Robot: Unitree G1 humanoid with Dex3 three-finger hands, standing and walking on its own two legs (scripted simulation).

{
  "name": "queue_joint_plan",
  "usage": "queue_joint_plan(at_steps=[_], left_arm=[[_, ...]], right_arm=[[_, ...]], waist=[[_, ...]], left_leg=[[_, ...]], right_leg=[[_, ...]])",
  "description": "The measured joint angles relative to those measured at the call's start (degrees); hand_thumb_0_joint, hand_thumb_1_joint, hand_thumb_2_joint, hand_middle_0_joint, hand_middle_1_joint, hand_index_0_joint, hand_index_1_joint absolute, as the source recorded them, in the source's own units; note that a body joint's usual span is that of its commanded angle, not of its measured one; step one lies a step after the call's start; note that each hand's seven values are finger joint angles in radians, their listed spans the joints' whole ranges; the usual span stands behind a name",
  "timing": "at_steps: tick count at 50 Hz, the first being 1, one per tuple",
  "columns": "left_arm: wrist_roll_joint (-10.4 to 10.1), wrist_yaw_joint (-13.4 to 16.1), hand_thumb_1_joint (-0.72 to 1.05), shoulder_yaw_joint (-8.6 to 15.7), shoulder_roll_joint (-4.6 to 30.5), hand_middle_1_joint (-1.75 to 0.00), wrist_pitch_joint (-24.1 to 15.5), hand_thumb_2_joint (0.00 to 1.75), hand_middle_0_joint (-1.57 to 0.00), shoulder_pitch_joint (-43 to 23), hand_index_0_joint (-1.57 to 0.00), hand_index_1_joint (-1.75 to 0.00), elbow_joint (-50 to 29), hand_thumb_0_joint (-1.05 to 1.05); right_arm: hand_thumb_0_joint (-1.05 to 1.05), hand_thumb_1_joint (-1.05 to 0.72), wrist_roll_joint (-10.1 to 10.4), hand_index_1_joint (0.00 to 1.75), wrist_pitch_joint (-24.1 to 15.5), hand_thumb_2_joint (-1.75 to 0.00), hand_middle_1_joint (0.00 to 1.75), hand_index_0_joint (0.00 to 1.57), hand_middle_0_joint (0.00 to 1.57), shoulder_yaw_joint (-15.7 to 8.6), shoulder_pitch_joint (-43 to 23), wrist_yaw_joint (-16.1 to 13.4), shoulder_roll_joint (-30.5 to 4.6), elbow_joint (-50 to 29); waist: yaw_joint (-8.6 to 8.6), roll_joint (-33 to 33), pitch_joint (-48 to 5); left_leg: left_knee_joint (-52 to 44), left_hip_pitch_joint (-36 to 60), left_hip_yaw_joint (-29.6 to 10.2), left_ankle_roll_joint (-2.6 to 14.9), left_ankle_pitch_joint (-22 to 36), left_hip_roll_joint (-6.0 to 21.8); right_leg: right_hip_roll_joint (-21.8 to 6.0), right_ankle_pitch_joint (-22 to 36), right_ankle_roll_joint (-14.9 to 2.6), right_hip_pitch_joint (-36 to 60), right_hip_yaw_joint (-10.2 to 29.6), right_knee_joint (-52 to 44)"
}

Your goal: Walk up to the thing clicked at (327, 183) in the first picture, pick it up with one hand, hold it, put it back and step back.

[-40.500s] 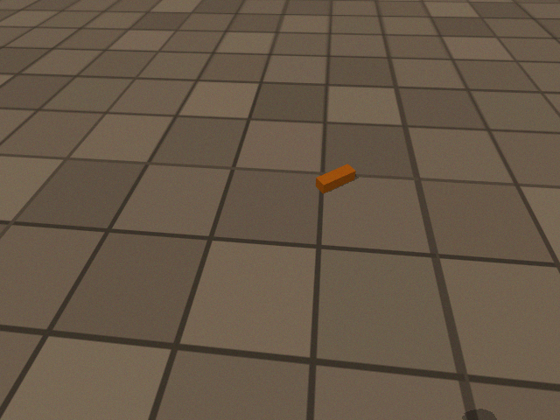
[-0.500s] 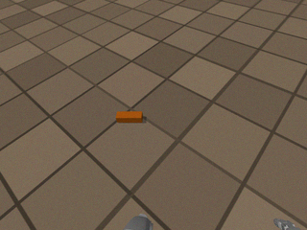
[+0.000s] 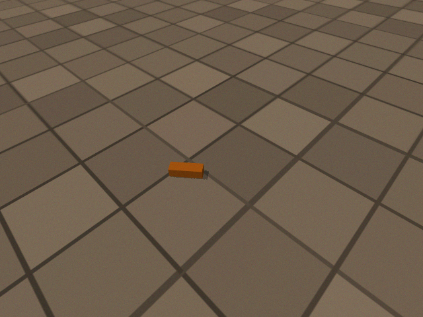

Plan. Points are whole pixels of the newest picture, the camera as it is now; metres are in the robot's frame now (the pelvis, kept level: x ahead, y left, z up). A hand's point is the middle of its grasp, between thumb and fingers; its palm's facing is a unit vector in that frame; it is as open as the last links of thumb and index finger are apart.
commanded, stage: step back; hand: left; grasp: from above
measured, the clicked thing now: (186, 170) +1.10 +0.24 -0.73
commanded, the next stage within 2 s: stand in 0.58 s
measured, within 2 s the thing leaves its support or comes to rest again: neither
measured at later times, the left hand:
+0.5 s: hand out of the picture +0.11 +0.30 -0.15, palm faces +0.01 -0.93 -0.36, open 7.4 cm
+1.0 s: hand out of the picture +0.12 +0.27 -0.14, palm faces -0.05 -0.94 -0.33, open 7.4 cm
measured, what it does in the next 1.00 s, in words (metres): stands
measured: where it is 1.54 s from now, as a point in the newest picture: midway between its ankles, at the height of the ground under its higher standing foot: outside the picture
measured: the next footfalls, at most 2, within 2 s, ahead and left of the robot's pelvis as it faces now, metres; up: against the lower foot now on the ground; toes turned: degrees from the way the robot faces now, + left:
none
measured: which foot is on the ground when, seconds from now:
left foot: down 0.00-1.00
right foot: down 0.00-1.00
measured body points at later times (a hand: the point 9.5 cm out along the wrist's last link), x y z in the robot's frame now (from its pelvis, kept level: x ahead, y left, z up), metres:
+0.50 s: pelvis +0.04 +0.03 +0.01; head +0.05 +0.04 +0.46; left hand +0.11 +0.34 -0.12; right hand +0.16 -0.26 -0.11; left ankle +0.06 +0.15 -0.73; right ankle +0.01 -0.11 -0.73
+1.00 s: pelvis +0.03 +0.02 +0.02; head +0.04 +0.03 +0.47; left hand +0.12 +0.32 -0.11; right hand +0.10 -0.28 -0.11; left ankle +0.06 +0.15 -0.73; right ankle +0.01 -0.11 -0.73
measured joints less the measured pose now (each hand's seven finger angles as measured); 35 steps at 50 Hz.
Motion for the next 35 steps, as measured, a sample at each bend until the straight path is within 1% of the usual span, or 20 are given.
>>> queue_joint_plan(at_steps=[1, 3, 5, 7, 8, 9, 10, 11, 12, 15, 16, 17, 18, 19, 20, 22, 29, 35], left_arm=[[0.0, 0.0, 0.90, -0.1, -0.3, -0.30, -0.2, 0.90, -0.20, 0.0, -0.20, -0.30, -0.1, 0.01], [-0.1, 0.1, 0.90, -0.4, -1.2, -0.30, -0.5, 0.90, -0.20, 0.1, -0.21, -0.30, -0.2, 0.01], [-0.1, 0.1, 0.90, -0.8, -1.6, -0.30, -0.8, 0.90, -0.20, 0.0, -0.21, -0.30, -0.2, 0.01], [-0.1, 0.0, 0.90, -1.1, -1.6, -0.30, -0.8, 0.90, -0.20, -0.1, -0.21, -0.30, -0.1, 0.01], [-0.3, 0.0, 0.90, -1.2, -1.5, -0.30, -0.7, 0.90, -0.20, -0.3, -0.21, -0.30, -0.1, 0.01], [-0.5, 0.0, 0.90, -1.4, -1.3, -0.31, -0.5, 0.90, -0.20, -0.6, -0.21, -0.30, -0.1, 0.01], [-0.7, 0.1, 0.90, -1.5, -1.1, -0.31, -0.2, 0.90, -0.20, -0.9, -0.21, -0.30, 0.0, 0.01], [-0.9, 0.2, 0.90, -1.6, -0.7, -0.31, 0.2, 0.90, -0.20, -1.3, -0.21, -0.30, 0.0, 0.01], [-1.4, 0.3, 0.90, -1.7, -0.5, -0.30, 0.6, 0.90, -0.20, -1.6, -0.21, -0.30, 0.1, 0.01], [-1.9, 0.5, 0.90, -1.9, 0.3, -0.30, 1.7, 0.90, -0.20, -2.8, -0.21, -0.30, 0.9, 0.01], [-1.9, 0.6, 0.90, -1.9, 0.6, -0.30, 1.7, 0.90, -0.20, -3.1, -0.21, -0.30, 1.2, 0.01], [-1.9, 0.7, 0.90, -1.9, 0.8, -0.30, 1.6, 0.90, -0.20, -3.3, -0.20, -0.30, 1.5, 0.01], [-1.9, 0.7, 0.90, -1.9, 0.9, -0.30, 1.3, 0.90, -0.20, -3.6, -0.20, -0.30, 1.8, 0.01], [-1.8, 0.8, 0.90, -1.9, 0.8, -0.30, 1.1, 0.90, -0.20, -3.9, -0.20, -0.30, 2.2, 0.01], [-1.8, 0.8, 0.90, -1.9, 0.6, -0.30, 0.8, 0.90, -0.20, -4.2, -0.20, -0.30, 2.6, 0.01], [-1.6, 0.7, 0.90, -2.1, 0.5, -0.30, 0.5, 0.90, -0.20, -4.4, -0.20, -0.30, 3.3, 0.01], [-1.5, 0.6, 0.90, -2.6, -0.4, -0.30, 0.4, 0.90, -0.20, -6.2, -0.20, -0.30, 4.7, 0.01], [-1.9, 0.4, 0.90, -3.7, -1.3, -0.30, 0.4, 0.90, -0.20, -7.5, -0.20, -0.30, 5.9, 0.01]], right_arm=[[0.01, -0.90, 0.1, 0.30, 0.1, -0.90, 0.30, 0.21, 0.20, -0.1, -0.1, -0.2, -0.1, 0.1], [0.01, -0.90, 0.2, 0.30, -0.1, -0.90, 0.30, 0.21, 0.20, -0.3, -0.3, -0.2, -0.8, 0.1], [0.01, -0.90, 0.3, 0.30, -0.6, -0.90, 0.30, 0.20, 0.20, -0.6, -0.6, -0.1, -1.5, 0.2], [0.01, -0.90, 0.3, 0.30, -0.9, -0.90, 0.30, 0.20, 0.20, -0.8, -1.0, 0.1, -2.0, 0.3], [0.01, -0.90, 0.2, 0.30, -1.1, -0.90, 0.30, 0.20, 0.20, -0.8, -1.2, 0.1, -2.0, 0.4], [0.01, -0.90, 0.2, 0.30, -1.3, -0.90, 0.30, 0.20, 0.20, -0.9, -1.5, 0.0, -2.1, 0.5], [0.01, -0.90, 0.1, 0.30, -1.5, -0.90, 0.30, 0.20, 0.20, -1.0, -1.9, -0.1, -2.0, 0.7], [0.01, -0.90, 0.0, 0.30, -1.7, -0.90, 0.30, 0.20, 0.20, -1.1, -2.6, -0.3, -1.6, 1.0], [0.01, -0.90, 0.0, 0.30, -1.8, -0.90, 0.30, 0.20, 0.20, -1.0, -3.1, -0.4, -1.1, 1.2], [0.01, -0.90, 0.1, 0.30, -1.9, -0.90, 0.30, 0.20, 0.20, -0.1, -4.6, -0.4, 0.2, 1.3], [0.01, -0.90, 0.1, 0.30, -1.9, -0.90, 0.30, 0.20, 0.20, 0.2, -5.2, -0.3, 0.7, 1.3], [0.01, -0.90, 0.1, 0.30, -1.8, -0.90, 0.30, 0.20, 0.20, 0.5, -5.7, -0.3, 1.1, 1.3], [0.01, -0.90, 0.2, 0.30, -1.8, -0.90, 0.30, 0.20, 0.20, 0.7, -6.4, -0.3, 1.4, 1.4], [0.01, -0.90, 0.4, 0.30, -1.7, -0.90, 0.30, 0.21, 0.20, 0.9, -7.0, -0.4, 1.6, 1.6], [0.01, -0.90, 0.6, 0.30, -1.5, -0.90, 0.30, 0.21, 0.20, 1.0, -7.6, -0.4, 1.7, 1.9], [0.01, -0.90, 1.0, 0.30, -1.4, -0.90, 0.30, 0.21, 0.20, 1.3, -8.5, -0.5, 2.2, 2.3], [0.01, -0.90, 1.1, 0.30, -1.5, -0.90, 0.30, 0.21, 0.20, 1.4, -11.2, -0.4, 2.4, 4.5], [0.01, -0.90, 1.4, 0.30, -1.7, -0.90, 0.30, 0.21, 0.20, 1.7, -11.3, -0.2, 1.7, 5.9]], waist=[[0.40, -0.2, -0.1], [0.82, 0.0, 0.3], [1.01, 0.2, 0.5], [1.13, 0.0, 0.9], [1.06, -0.1, 1.1], [0.89, -0.3, 1.3], [0.77, -0.8, 1.7], [0.89, -1.8, 2.3], [1.08, -2.5, 2.4], [0.89, -3.0, 2.2], [0.91, -3.2, 2.1], [0.96, -3.3, 1.9], [0.96, -3.3, 1.9], [0.85, -3.0, 2.1], [0.73, -2.5, 2.0], [0.56, -2.2, 1.6], [0.54, -1.6, 0.9], [-0.03, -1.5, 1.0]], left_leg=[[3.1, -1.3, -0.2, 0.01, -2.0, -0.9], [7.0, -3.2, 0.0, 0.01, -2.3, -1.5], [6.0, -4.0, 0.7, -0.11, -1.6, -0.9], [1.9, -3.4, 1.8, -0.26, -0.5, 0.0], [-1.1, -2.6, 2.5, -0.28, 1.1, 0.4], [-4.6, -1.6, 3.3, -0.21, 3.8, 0.6], [-7.0, -0.7, 3.7, -0.24, 9.4, 0.3], [-7.4, -0.3, 4.4, -0.16, 11.3, -0.3], [-7.1, -0.3, 5.0, 0.05, 10.9, -0.7], [-6.3, -0.6, 5.3, 0.54, 9.1, -0.2], [-6.3, -0.5, 5.5, 0.54, 8.9, 0.0], [-6.4, -0.5, 5.8, 0.48, 8.8, 0.3], [-6.3, -0.4, 5.9, 0.37, 8.6, 0.5], [-6.2, -0.2, 5.9, 0.21, 8.5, 0.9], [-6.4, 0.0, 5.7, 0.06, 8.5, 1.2], [-7.6, 0.8, 5.8, -0.13, 8.9, 1.4], [-12.0, 3.5, 6.6, -0.17, 10.7, 1.2], [-17.1, 6.5, 6.8, -0.28, 13.3, 0.8]], right_leg=[[-0.3, -0.4, -0.20, 0.1, 0.1, 0.1], [-0.9, -0.5, -0.16, 1.0, -0.1, -0.8], [-1.5, -0.4, 0.33, 1.7, -0.3, -1.7], [-2.1, -0.8, 1.01, 1.9, -0.5, -1.5], [-2.4, -1.3, 1.35, 1.9, -0.6, -1.0], [-2.8, -2.0, 1.73, 1.7, -0.8, 0.0], [-3.4, -2.9, 2.16, 1.5, -0.8, 1.3], [-4.3, -3.7, 2.52, 1.2, -0.2, 2.6], [-4.7, -4.0, 2.29, 0.6, 0.6, 3.7], [-3.2, -8.2, 0.73, -0.1, 2.2, 5.2], [-2.8, -8.5, 0.35, 0.0, 2.3, 4.7], [-2.6, -6.9, 0.11, 0.4, 2.2, 3.2], [-2.5, -3.4, 0.47, 1.0, 2.2, 1.2], [-2.2, -1.9, 1.38, 1.6, 2.1, 0.1], [-1.8, -1.5, 1.98, 2.2, 2.0, -0.9], [-1.7, -1.4, 2.44, 3.0, 2.0, -2.2], [-1.9, 0.2, 2.53, 5.1, 2.7, -5.9], [-2.2, 2.3, 2.67, 7.6, 2.8, -10.1]])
